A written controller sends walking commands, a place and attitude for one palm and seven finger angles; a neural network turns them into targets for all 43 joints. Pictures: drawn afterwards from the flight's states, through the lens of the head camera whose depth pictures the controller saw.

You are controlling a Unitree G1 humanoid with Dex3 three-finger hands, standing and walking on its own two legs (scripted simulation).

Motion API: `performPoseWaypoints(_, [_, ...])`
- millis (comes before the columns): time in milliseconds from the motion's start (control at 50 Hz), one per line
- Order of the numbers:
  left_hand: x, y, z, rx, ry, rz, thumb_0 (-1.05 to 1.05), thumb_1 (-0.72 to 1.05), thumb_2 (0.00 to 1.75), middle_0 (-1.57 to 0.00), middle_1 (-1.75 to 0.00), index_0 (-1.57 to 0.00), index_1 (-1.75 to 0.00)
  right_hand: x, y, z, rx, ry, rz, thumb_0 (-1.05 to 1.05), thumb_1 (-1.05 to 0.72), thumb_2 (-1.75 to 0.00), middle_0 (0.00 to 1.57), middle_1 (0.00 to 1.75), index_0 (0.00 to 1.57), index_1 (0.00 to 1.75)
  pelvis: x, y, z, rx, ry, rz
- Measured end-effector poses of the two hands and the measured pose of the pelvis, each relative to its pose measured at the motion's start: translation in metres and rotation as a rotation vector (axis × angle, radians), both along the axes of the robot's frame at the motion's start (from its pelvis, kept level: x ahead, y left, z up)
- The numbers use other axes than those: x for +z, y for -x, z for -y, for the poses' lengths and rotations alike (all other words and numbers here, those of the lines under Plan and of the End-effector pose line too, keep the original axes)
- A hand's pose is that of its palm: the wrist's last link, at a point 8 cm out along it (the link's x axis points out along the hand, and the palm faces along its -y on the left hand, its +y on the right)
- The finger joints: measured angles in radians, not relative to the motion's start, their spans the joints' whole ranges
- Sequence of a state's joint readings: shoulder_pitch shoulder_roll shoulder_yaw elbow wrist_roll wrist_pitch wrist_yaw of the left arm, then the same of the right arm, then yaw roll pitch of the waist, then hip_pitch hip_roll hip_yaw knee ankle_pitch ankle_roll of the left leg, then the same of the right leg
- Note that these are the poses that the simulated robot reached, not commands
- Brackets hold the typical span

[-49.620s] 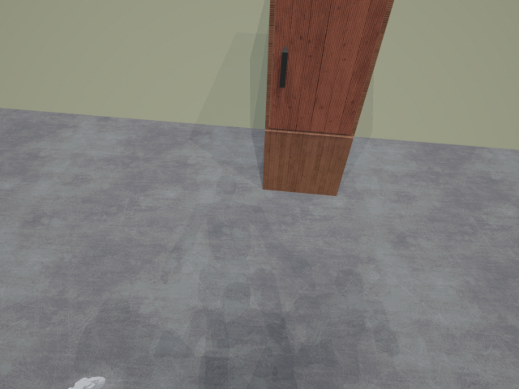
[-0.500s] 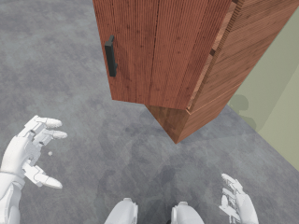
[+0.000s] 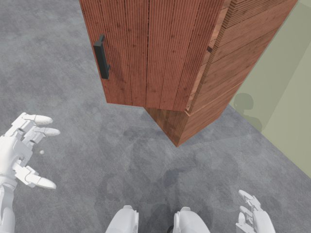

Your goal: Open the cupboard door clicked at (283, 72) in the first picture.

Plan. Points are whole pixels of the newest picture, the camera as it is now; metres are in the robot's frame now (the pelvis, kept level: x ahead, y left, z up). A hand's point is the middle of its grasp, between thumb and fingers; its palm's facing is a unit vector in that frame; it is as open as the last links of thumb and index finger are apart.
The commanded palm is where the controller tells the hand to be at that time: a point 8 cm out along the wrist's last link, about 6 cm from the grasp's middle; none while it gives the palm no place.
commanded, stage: raise the hand with hooked fingers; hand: left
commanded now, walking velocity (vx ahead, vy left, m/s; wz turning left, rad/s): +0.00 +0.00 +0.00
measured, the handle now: (103, 57) +0.61 +0.20 +0.04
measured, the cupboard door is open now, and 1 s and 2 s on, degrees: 48 48 48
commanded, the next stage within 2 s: move the hooked fingers beside the handle in 0.12 s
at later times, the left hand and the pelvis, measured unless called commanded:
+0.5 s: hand (52, 136) +0.32 +0.27 +0.04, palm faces -0.06 -1.00 -0.03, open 13.9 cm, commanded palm +0.31 +0.32 +0.04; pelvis +0.00 -0.01 -0.01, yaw +0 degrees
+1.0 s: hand (63, 108) +0.41 +0.27 +0.04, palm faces -0.05 -1.00 -0.01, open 13.9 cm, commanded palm +0.39 +0.32 +0.04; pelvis +0.00 +0.01 -0.01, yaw -2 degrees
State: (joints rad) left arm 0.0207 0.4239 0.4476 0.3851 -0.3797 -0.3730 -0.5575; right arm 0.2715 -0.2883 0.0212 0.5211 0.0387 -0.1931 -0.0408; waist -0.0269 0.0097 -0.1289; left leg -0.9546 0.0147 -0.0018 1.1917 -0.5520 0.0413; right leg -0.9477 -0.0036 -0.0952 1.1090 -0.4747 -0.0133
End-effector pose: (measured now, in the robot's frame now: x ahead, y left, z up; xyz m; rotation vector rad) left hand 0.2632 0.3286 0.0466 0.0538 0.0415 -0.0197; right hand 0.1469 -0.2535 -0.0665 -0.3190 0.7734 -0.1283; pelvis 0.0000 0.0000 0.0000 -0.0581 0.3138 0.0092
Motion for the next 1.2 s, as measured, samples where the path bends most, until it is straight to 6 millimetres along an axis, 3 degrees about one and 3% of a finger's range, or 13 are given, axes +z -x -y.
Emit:
performPoseWaypoints(320, [-0.006,-0.004,0.008,-0.005,0.013,-0.011,-0.01,-0.49,0.30,-0.30,-1.20,-0.30,-1.20,-0.007,-0.008,0.001,0.015,-0.015,0.020,0.02,-0.90,-0.90,0.21,0.30,0.20,0.30,-0.004,0.002,0.009,-0.001,-0.005,0.000])
performPoseWaypoints(600, [-0.007,-0.065,0.004,-0.036,0.036,-0.014,-0.01,-0.49,0.30,-0.30,-1.20,-0.30,-1.20,-0.017,0.018,0.007,-0.042,0.011,-0.071,0.01,-0.90,-0.90,0.21,0.30,0.20,0.30,-0.008,0.004,0.004,-0.013,-0.003,-0.031])
performPoseWaypoints(920, [-0.006,-0.111,0.008,-0.042,0.043,0.001,-0.01,-0.50,0.30,-0.30,-1.20,-0.30,-1.20,-0.024,0.059,0.005,-0.111,0.021,-0.235,0.01,-0.90,-0.90,0.21,0.30,0.20,0.30,-0.005,0.001,-0.007,-0.023,0.002,-0.057])
performPoseWaypoints(1200, [-0.007,-0.156,0.000,-0.019,0.035,0.008,-0.01,-0.49,0.30,-0.30,-1.20,-0.30,-1.20,-0.034,0.088,0.010,-0.147,0.046,-0.359,0.01,-0.90,-0.90,0.21,0.30,0.20,0.30,-0.014,0.005,-0.007,-0.025,0.012,-0.089])
